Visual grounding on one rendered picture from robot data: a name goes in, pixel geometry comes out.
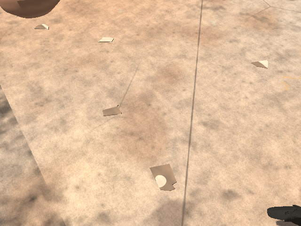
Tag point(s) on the right robot hand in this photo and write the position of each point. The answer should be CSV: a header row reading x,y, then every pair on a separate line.
x,y
286,213

